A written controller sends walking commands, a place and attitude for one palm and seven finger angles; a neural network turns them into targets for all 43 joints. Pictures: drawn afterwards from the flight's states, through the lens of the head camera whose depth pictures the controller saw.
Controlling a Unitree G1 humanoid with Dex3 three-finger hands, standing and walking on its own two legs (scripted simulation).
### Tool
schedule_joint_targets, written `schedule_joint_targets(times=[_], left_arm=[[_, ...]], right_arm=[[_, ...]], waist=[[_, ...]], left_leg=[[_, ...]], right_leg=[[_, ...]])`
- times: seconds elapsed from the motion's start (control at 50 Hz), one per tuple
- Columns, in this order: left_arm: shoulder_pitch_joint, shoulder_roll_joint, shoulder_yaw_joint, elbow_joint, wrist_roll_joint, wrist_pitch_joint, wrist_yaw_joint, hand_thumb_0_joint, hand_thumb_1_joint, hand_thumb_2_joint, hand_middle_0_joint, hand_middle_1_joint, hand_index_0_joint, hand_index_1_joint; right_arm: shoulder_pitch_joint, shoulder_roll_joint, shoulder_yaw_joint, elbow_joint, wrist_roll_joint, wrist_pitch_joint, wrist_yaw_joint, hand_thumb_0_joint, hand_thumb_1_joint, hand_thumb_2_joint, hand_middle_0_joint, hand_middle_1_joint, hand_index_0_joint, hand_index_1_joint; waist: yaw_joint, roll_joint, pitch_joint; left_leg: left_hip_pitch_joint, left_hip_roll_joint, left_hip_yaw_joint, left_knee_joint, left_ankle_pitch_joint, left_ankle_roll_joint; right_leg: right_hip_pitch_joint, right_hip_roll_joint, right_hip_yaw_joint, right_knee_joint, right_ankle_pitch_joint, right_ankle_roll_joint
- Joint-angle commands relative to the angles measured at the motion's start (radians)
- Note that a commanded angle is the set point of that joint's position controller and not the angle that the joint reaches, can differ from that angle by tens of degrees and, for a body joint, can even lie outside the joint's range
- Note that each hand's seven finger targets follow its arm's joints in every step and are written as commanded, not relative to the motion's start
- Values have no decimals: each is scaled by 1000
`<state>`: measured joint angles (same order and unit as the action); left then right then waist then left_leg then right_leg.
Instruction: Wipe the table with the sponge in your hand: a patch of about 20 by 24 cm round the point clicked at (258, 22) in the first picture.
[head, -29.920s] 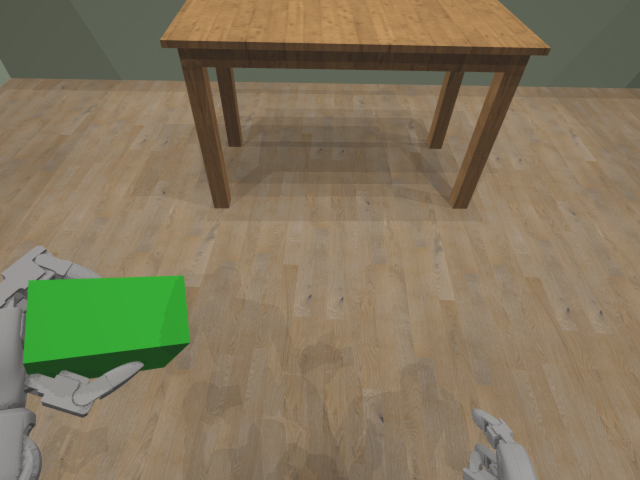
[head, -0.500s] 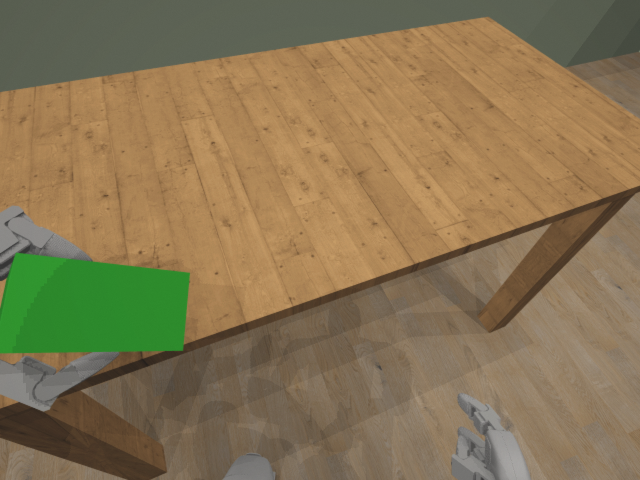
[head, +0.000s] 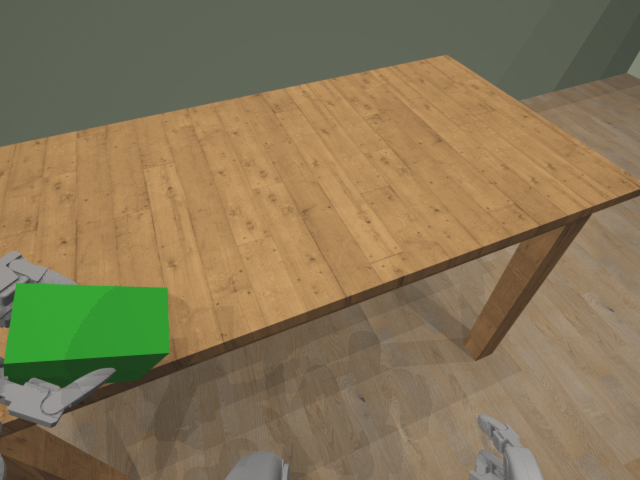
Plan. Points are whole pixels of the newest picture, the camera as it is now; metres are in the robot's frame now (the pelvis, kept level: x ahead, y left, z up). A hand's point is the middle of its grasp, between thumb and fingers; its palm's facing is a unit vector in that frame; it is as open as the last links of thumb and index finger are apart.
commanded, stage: shuffle to correct the standing spot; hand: left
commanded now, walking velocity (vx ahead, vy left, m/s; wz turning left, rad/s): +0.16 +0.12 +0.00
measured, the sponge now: (109, 338) +0.22 +0.22 +0.13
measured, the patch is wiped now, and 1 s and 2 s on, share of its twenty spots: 0.00 0.00 0.00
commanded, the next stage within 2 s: come to a stop and stand still in 0.16 s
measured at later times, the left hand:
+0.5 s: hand (51, 317) +0.23 +0.27 +0.16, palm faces +0.35 -0.82 -0.45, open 10.2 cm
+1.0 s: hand (41, 343) +0.20 +0.27 +0.16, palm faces +0.41 -0.82 -0.39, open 10.2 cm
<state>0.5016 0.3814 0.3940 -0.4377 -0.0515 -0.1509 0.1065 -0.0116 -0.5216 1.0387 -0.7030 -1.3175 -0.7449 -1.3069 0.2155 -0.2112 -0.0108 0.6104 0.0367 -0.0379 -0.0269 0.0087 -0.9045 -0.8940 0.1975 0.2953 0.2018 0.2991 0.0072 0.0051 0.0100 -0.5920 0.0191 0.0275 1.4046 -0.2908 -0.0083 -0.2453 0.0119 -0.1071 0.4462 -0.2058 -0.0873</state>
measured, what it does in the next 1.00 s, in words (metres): steps on the spot: left foot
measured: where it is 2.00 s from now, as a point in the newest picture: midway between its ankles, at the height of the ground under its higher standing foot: outside the picture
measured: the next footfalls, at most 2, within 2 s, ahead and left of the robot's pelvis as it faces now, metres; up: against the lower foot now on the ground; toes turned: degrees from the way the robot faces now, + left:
left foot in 0.22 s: +0.04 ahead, +0.14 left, +0.00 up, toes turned +1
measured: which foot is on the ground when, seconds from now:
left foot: up 0.00-0.20, down 0.22-1.00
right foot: down 0.00-1.00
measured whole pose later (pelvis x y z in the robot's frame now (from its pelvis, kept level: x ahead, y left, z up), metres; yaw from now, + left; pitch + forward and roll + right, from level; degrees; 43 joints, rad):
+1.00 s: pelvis -0.01 +0.02 +0.00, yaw +1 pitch -1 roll -1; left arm 0.46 0.34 0.33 -0.44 -0.04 -0.11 0.13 -0.01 -0.52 1.04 -0.70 -1.31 -0.75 -1.30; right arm 0.26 -0.20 0.02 0.60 0.03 -0.07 -0.05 0.01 -0.90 -0.89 0.20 0.30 0.20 0.30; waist 0.01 0.04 0.00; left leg -0.22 0.03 0.00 0.50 -0.26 0.01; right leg -0.21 0.03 -0.12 0.40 -0.18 -0.05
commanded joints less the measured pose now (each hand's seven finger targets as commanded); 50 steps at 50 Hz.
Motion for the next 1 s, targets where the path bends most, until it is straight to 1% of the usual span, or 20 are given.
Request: schedule_joint_targets(times=[0.0, 0.06, 0.1, 0.14, 0.2, 0.22, 0.24, 0.3, 0.34, 0.38, 0.46, 0.52, 0.56, 0.62, 0.7, 0.76, 0.8, 0.86, 0.94, 0.98], left_arm=[[-142, 165, 70, -169, 2, -70, 42, 0, 100, 1300, -1200, -1600, -1200, -1600], [-175, 200, 70, -281, 5, -85, 62, 0, 100, 1300, -1200, -1600, -1200, -1600], [-150, 188, 66, -319, 7, -87, 65, 0, 100, 1300, -1200, -1600, -1200, -1600], [-137, 189, 89, -311, 11, -93, 67, 0, 100, 1300, -1200, -1600, -1200, -1600], [-103, 183, 99, -274, 9, -96, 58, 0, 100, 1300, -1200, -1600, -1200, -1600], [-97, 185, 108, -250, 10, -90, 50, 0, 100, 1300, -1200, -1600, -1200, -1600], [-62, 186, 119, -222, 9, -82, 41, 0, 100, 1300, -1200, -1600, -1200, -1600], [-2, 209, 149, -230, -3, -63, 29, 0, 100, 1300, -1200, -1600, -1200, -1600], [7, 184, 135, -242, -19, -60, 22, 0, 100, 1300, -1200, -1600, -1200, -1600], [23, 166, 115, -278, -26, -61, 22, 0, 100, 1300, -1200, -1600, -1200, -1600], [-78, 176, 82, -324, -17, -70, 22, 0, 100, 1300, -1200, -1600, -1200, -1600], [-152, 153, 52, -290, -9, -60, 31, 0, 100, 1300, -1200, -1600, -1200, -1600], [-158, 170, 52, -299, -11, -54, 32, 0, 100, 1300, -1200, -1600, -1200, -1600], [-172, 150, 32, -286, -9, -46, 32, 0, 100, 1300, -1200, -1600, -1200, -1600], [-157, 136, 21, -264, -3, -36, 37, 0, 100, 1300, -1200, -1600, -1200, -1600], [-145, 145, 29, -249, 4, -23, 45, 0, 100, 1300, -1200, -1600, -1200, -1600], [-160, 138, 28, -239, 11, -22, 47, 0, 100, 1300, -1200, -1600, -1200, -1600], [-162, 164, 46, -249, 8, -29, 53, 0, 100, 1300, -1200, -1600, -1200, -1600], [-145, 140, 36, -207, -3, -28, 45, 0, 100, 1300, -1200, -1600, -1200, -1600], [-157, 138, 29, -220, -10, -27, 48, 0, 100, 1300, -1200, -1600, -1200, -1600]], right_arm=[[-72, -99, -36, -140, -9, -75, -12, 0, -900, -900, 200, 300, 200, 300], [-107, -98, -42, -160, -10, -116, -20, 0, -900, -900, 200, 300, 200, 300], [-101, -86, -40, -172, -20, -137, -24, 0, -900, -900, 200, 300, 200, 300], [-105, -91, -46, -171, -25, -145, -29, 0, -900, -900, 200, 300, 200, 300], [-106, -121, -65, -181, -4, -122, -27, 0, -900, -900, 200, 300, 200, 300], [-105, -141, -71, -183, 5, -107, -20, 0, -900, -900, 200, 300, 200, 300], [-111, -143, -73, -190, 14, -91, -14, 0, -900, -900, 200, 300, 200, 300], [-107, -115, -47, -208, 10, -67, -10, 0, -900, -900, 200, 300, 200, 300], [-94, -119, -50, -207, 15, -65, -1, 0, -900, -900, 200, 300, 200, 300], [-97, -120, -40, -212, 10, -63, 2, 0, -900, -900, 200, 300, 200, 300], [-132, -113, -19, -206, 0, -76, -20, 0, -900, -900, 200, 300, 200, 300], [-92, -124, -34, -193, -5, -90, -30, 0, -900, -900, 200, 300, 200, 300], [-104, -109, -21, -188, -6, -91, -34, 0, -900, -900, 200, 300, 200, 300], [-108, -107, -17, -194, -15, -89, -33, 0, -900, -900, 200, 300, 200, 300], [-113, -107, -11, -204, -7, -81, -33, 0, -900, -900, 200, 300, 200, 300], [-118, -105, -8, -210, -1, -78, -39, 0, -900, -900, 200, 300, 200, 300], [-105, -104, -11, -209, -3, -79, -37, 0, -900, -900, 200, 300, 200, 300], [-100, -102, -12, -196, -2, -90, -37, 0, -900, -900, 200, 300, 200, 300], [-75, -115, -26, -181, -7, -98, -33, 0, -900, -900, 200, 300, 200, 300], [-84, -114, -18, -171, -6, -98, -32, 0, -900, -900, 200, 300, 200, 300]], waist=[[-12, -20, -79], [16, -106, -101], [35, -148, -142], [33, -115, -181], [11, 42, -230], [11, 63, -228], [16, 32, -223], [-7, 37, -195], [-9, -86, -185], [-9, -78, -161], [-3, 98, -86], [1, 40, -138], [-4, 150, -157], [7, 147, -118], [0, 97, -62], [-4, 142, -25], [-6, 131, -23], [-14, 71, -34], [-18, -37, -20], [-22, -40, -35]], left_leg=[[-7, 36, -6, -211, 53, 10], [168, 11, 51, -625, -20, 32], [288, -31, 108, -833, 3, 48], [385, -43, 104, -981, 118, 52], [546, 86, -13, -1031, 387, 97], [547, 125, -71, -997, 458, 112], [545, 131, -63, -950, 485, 112], [378, 80, -37, -832, 544, 67], [327, 46, -32, -735, 460, 44], [363, 46, -51, -791, 435, 38], [406, 138, -155, -1053, 407, 43], [464, 128, -130, -1000, 524, 28], [497, 129, -140, -1044, 558, -15], [416, 154, -154, -1105, 317, -6], [264, 148, -177, -1201, -184, 38], [163, 163, -204, -1257, -410, 68], [138, 156, -196, -1225, -404, 78], [221, 118, -151, -1108, -180, 72], [311, 51, -101, -954, -118, 51], [377, 42, -92, -896, -23, 49]], right_leg=[[30, -274, 243, -245, -17, -86], [54, -278, 281, -250, 12, -65], [119, -259, 240, -244, 81, -31], [187, -219, 210, -157, 220, 19], [161, -162, 151, 72, 441, 94], [116, -141, 139, 105, 413, 116], [92, -136, 150, 92, 403, 127], [238, -146, 131, 15, 552, 59], [255, -195, 179, -30, 617, 6], [192, -205, 166, -34, 570, -16], [112, -112, 132, -28, 243, 64], [156, -100, 148, -32, 348, 45], [147, -95, 111, -13, 278, 48], [152, -84, 95, -54, 100, 63], [173, -72, 95, -59, -38, 71], [180, -53, 71, -5, -103, 73], [193, -50, 69, -16, -105, 71], [159, -84, 112, -101, -36, 59], [-5, -158, 259, -247, -228, 30], [-47, -190, 264, -256, -166, 13]])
